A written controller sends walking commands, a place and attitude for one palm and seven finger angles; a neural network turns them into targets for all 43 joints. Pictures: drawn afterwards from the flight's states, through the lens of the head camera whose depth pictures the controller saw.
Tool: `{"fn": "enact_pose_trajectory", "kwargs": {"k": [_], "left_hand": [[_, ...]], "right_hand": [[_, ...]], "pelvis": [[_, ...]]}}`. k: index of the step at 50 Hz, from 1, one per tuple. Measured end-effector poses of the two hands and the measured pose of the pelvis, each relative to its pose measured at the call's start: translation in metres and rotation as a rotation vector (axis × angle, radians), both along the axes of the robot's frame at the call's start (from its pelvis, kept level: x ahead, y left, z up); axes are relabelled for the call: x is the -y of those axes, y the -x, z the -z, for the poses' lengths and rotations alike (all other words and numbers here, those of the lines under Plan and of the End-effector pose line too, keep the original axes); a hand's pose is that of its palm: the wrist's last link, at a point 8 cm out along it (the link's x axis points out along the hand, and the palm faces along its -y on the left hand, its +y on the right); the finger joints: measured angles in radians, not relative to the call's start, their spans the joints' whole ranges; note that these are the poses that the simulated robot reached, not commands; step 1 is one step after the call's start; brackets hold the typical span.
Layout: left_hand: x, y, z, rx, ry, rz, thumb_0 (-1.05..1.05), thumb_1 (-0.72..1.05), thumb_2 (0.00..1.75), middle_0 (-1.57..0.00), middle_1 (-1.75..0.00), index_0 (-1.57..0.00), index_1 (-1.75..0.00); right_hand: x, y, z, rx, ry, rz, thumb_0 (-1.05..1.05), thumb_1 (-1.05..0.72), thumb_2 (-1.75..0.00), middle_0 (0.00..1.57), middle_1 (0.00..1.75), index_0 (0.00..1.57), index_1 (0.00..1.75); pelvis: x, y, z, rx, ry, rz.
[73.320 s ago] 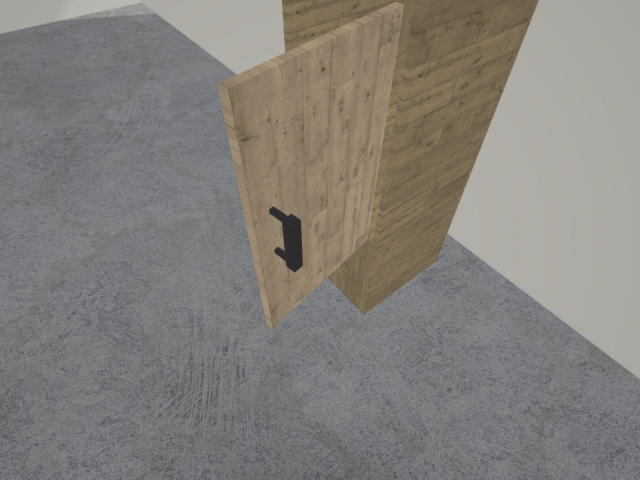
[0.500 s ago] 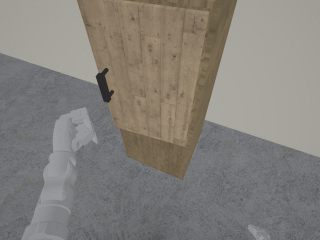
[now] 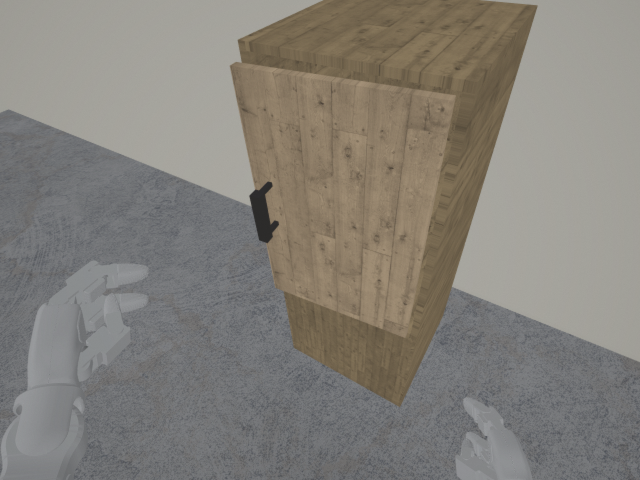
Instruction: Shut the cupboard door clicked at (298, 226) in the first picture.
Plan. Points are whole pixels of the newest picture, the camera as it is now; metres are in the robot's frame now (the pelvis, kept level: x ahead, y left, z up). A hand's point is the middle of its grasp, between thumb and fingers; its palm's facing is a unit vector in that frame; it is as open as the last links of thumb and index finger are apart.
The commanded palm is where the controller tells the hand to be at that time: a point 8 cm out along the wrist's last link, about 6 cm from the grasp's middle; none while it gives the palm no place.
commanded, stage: draw the hand back to the body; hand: left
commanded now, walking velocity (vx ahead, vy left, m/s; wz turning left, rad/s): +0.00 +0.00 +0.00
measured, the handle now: (266, 211) +0.63 +0.20 -0.04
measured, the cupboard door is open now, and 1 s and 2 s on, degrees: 5 5 5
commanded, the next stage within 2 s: step back with the hand held close in 0.54 s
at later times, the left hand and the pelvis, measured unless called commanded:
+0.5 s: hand (88, 351) +0.19 +0.25 +0.15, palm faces +0.45 -0.80 -0.40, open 7.4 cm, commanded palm +0.14 +0.29 +0.17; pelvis +0.00 -0.01 +0.00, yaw +0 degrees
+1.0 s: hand (55, 355) +0.18 +0.28 +0.15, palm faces +0.37 -0.78 -0.51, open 7.4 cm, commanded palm +0.12 +0.32 +0.17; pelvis -0.02 +0.02 +0.00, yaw -1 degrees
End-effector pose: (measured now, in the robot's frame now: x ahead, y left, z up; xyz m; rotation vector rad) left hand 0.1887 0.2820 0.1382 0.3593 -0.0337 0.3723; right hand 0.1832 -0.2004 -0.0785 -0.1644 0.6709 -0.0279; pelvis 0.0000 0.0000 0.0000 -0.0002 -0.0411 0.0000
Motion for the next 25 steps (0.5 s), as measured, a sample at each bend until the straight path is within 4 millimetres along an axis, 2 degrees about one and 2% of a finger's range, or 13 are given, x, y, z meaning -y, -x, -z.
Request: {"fn": "enact_pose_trajectory", "kwargs": {"k": [12, 21, 25], "left_hand": [[-0.015, 0.047, -0.044, 0.07, -0.166, -0.098, 0.01, 0.89, 0.9, -0.34, -0.45, -0.34, -0.45], [-0.008, 0.045, -0.029, 0.052, -0.108, -0.107, 0.01, 0.89, 0.9, -0.23, -0.33, -0.23, -0.33], [-0.002, 0.043, -0.03, 0.064, -0.106, -0.077, 0.01, 0.89, 0.9, -0.22, -0.32, -0.22, -0.32]], "right_hand": [[0.021, 0.009, 0.01, -0.018, 0.015, 0.03, 0.02, -0.9, -0.89, 0.2, 0.3, 0.2, 0.3], [0.032, 0.01, 0.009, -0.009, 0.037, 0.043, 0.02, -0.91, -0.89, 0.2, 0.3, 0.2, 0.3], [0.033, 0.01, 0.004, 0.012, 0.037, 0.052, 0.02, -0.91, -0.89, 0.2, 0.3, 0.2, 0.3]], "pelvis": [[0.007, -0.004, 0.0, 0.008, -0.001, -0.001], [0.012, 0.0, 0.001, 0.013, -0.004, -0.003], [0.014, 0.0, 0.001, 0.016, -0.004, 0.002]]}}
